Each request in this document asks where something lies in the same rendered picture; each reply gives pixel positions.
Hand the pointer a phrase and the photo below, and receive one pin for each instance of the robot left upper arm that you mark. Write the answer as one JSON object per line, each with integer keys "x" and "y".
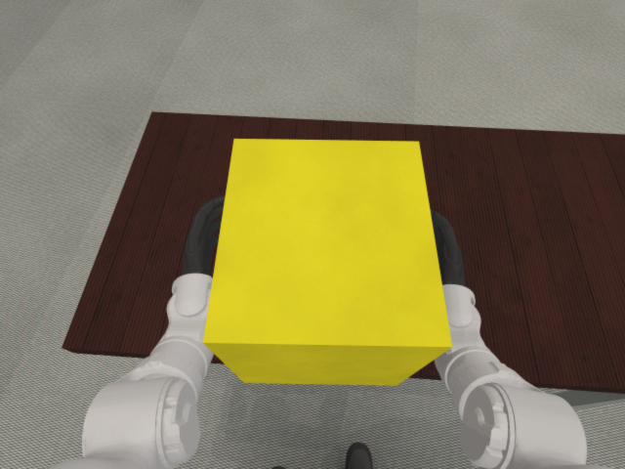
{"x": 142, "y": 424}

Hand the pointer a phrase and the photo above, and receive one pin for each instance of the left robot hand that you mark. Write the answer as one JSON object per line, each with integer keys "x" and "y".
{"x": 201, "y": 241}

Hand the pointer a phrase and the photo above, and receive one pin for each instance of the right robot hand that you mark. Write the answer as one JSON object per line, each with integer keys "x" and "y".
{"x": 448, "y": 251}

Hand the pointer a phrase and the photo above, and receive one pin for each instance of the right robot forearm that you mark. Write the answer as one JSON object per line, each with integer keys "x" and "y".
{"x": 469, "y": 363}

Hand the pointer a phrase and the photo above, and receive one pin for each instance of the robot right upper arm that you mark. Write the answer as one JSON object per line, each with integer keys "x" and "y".
{"x": 506, "y": 427}

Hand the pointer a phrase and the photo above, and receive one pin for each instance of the carton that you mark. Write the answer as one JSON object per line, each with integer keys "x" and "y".
{"x": 327, "y": 267}

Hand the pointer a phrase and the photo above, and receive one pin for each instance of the table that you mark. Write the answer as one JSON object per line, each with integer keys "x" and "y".
{"x": 539, "y": 217}

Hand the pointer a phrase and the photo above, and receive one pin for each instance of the left robot forearm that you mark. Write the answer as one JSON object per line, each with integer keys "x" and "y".
{"x": 180, "y": 352}

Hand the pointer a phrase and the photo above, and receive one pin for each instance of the robot right foot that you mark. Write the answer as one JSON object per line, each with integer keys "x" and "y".
{"x": 358, "y": 457}

